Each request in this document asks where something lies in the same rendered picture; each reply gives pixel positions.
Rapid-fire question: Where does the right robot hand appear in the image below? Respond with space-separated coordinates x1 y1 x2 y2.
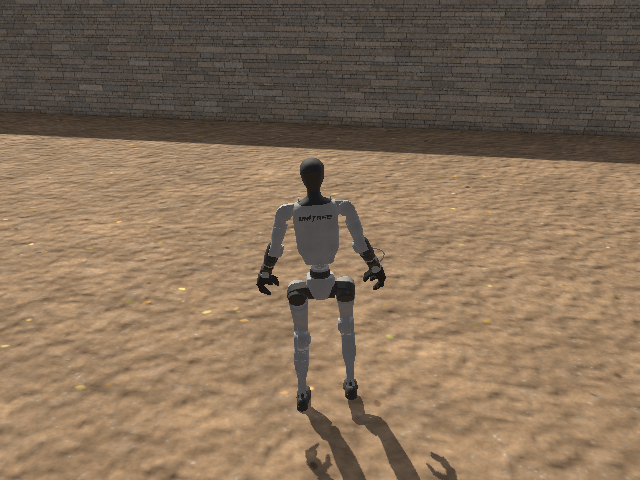
363 267 386 290

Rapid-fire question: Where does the robot left thigh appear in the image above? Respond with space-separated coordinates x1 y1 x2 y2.
287 280 311 349

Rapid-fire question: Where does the right robot forearm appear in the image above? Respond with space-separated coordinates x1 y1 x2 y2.
359 237 382 273

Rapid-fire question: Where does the left robot hand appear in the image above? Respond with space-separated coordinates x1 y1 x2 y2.
256 274 279 295

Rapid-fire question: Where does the robot right shin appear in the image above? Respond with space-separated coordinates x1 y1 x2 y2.
341 317 356 387

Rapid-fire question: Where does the left robot forearm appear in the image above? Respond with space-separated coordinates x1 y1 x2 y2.
259 242 278 278

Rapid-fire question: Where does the robot right upper arm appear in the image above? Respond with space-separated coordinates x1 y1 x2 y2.
335 200 369 253

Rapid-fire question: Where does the robot left upper arm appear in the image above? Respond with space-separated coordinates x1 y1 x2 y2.
268 203 294 258

